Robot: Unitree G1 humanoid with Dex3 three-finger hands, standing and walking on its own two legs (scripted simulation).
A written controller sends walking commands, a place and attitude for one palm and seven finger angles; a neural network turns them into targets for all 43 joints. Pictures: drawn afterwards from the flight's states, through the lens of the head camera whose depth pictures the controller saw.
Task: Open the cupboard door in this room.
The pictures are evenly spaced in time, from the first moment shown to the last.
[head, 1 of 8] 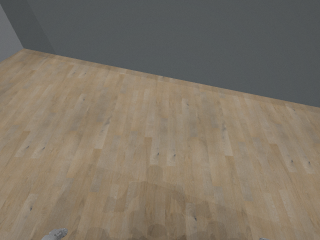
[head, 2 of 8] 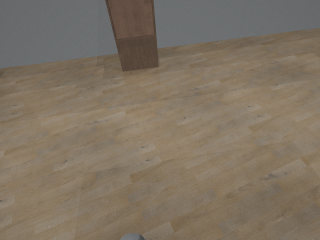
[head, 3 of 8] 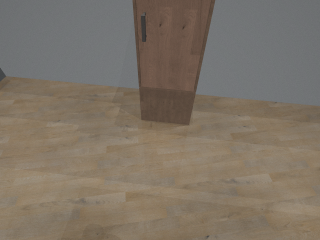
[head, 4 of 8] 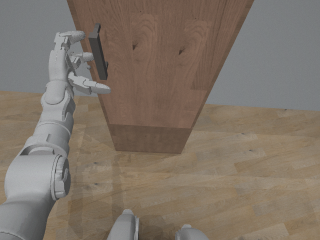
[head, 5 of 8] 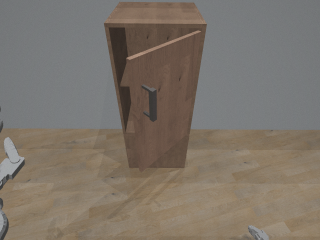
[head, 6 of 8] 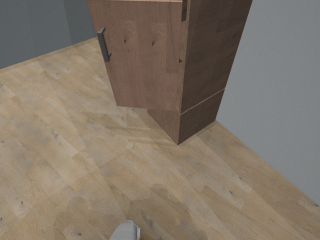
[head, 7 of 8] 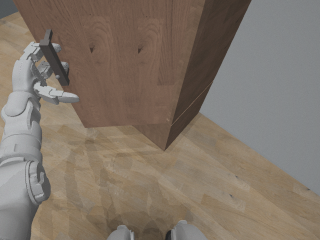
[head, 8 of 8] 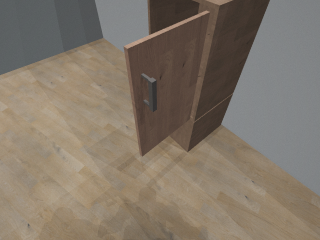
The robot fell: no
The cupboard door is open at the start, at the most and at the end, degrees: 0 93 92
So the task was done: yes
